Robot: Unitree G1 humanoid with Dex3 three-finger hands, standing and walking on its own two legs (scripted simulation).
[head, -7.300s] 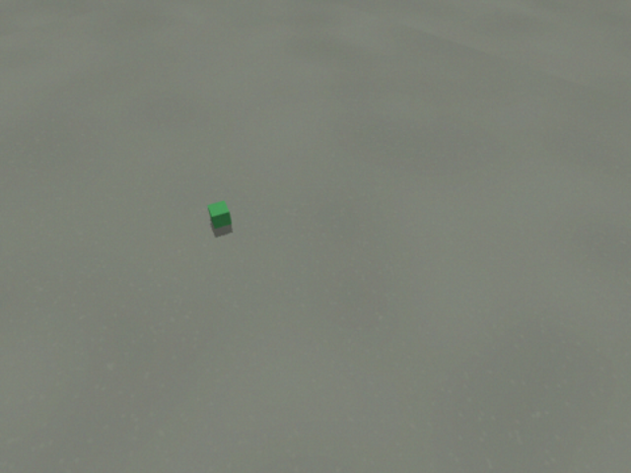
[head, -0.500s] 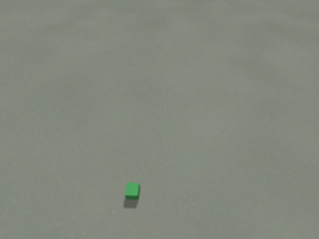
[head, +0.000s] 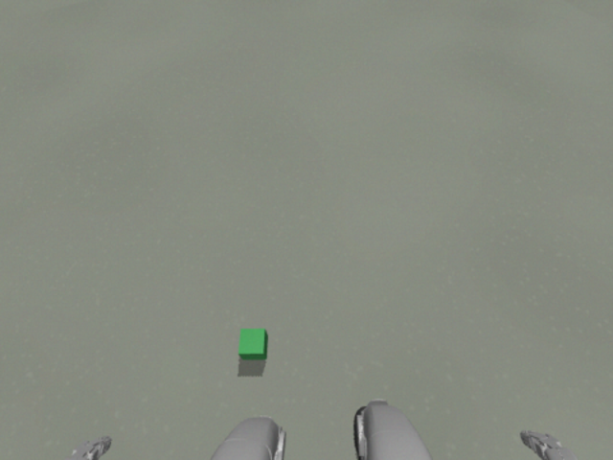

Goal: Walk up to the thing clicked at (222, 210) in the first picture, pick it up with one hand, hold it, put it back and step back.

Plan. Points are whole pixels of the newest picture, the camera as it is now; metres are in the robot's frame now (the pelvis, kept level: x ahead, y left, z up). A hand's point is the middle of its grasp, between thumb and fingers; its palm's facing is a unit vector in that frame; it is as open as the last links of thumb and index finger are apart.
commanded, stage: walk up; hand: left
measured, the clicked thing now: (253, 344) +0.44 +0.19 -0.71
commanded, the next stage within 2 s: stand in 1.24 s
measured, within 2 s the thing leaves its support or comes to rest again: neither
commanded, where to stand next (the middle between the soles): +0.05 +0.01 m, yaw -3 degrees
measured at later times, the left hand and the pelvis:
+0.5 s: hand out of the picture +0.02 +0.32 -0.15, palm faces +0.00 -0.92 -0.39, open 7.4 cm; pelvis -0.05 +0.03 +0.01, yaw +2 degrees
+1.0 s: hand out of the picture +0.04 +0.28 -0.13, palm faces -0.06 -0.94 -0.34, open 7.4 cm; pelvis -0.07 +0.02 +0.02, yaw -2 degrees
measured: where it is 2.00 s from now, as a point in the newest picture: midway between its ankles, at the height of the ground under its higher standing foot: outside the picture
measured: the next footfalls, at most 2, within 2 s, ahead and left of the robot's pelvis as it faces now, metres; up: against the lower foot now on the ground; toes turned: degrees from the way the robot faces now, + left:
left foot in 0.22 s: -0.01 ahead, +0.16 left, +0.00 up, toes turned +0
right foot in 0.58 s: -0.02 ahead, -0.10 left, +0.00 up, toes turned +1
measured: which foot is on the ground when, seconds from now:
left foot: up 0.00-0.20, down 0.22-1.00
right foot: down 0.00-0.26, up 0.28-0.56, down 0.58-1.00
